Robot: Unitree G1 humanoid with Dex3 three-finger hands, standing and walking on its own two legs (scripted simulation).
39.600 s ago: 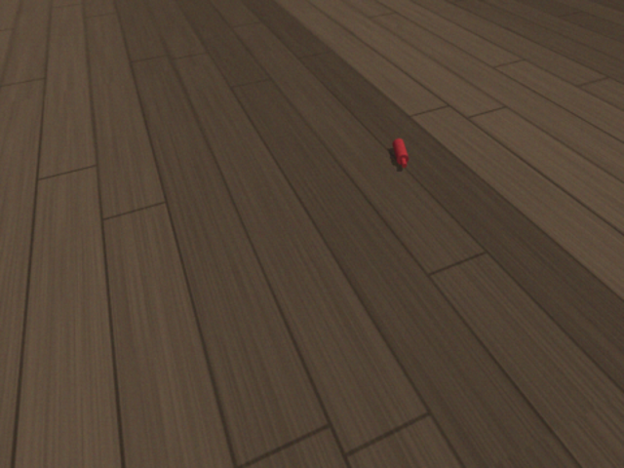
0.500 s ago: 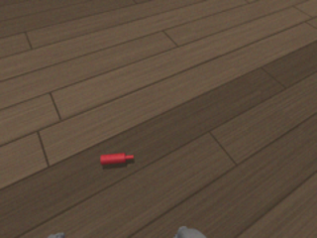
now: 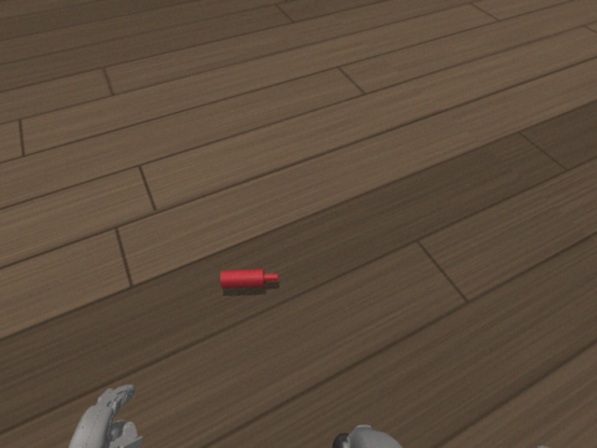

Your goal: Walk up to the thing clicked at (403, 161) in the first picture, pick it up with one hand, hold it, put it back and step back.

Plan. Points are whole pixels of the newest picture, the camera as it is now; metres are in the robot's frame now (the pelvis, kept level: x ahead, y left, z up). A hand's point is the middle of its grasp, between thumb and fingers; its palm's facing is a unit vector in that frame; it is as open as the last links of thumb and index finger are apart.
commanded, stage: step back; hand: left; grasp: from above
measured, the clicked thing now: (249, 277) +0.74 +0.18 -0.72
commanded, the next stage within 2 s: none
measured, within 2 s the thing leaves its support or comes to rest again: neither
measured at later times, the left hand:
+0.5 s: hand out of the picture -0.06 +0.22 -0.14, palm faces -0.10 -0.92 -0.38, open 7.4 cm
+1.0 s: hand out of the picture -0.18 +0.19 -0.14, palm faces -0.05 -0.93 -0.36, open 7.4 cm
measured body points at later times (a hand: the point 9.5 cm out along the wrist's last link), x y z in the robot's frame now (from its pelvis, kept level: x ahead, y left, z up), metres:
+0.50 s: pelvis -0.15 -0.04 +0.00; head -0.10 -0.06 +0.45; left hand -0.06 +0.26 -0.11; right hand -0.04 -0.37 -0.11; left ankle -0.05 +0.11 -0.69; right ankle -0.16 -0.17 -0.72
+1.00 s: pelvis -0.31 -0.07 +0.01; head -0.25 -0.05 +0.45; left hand -0.18 +0.24 -0.11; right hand -0.22 -0.39 -0.09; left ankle -0.24 +0.06 -0.72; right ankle -0.36 -0.23 -0.65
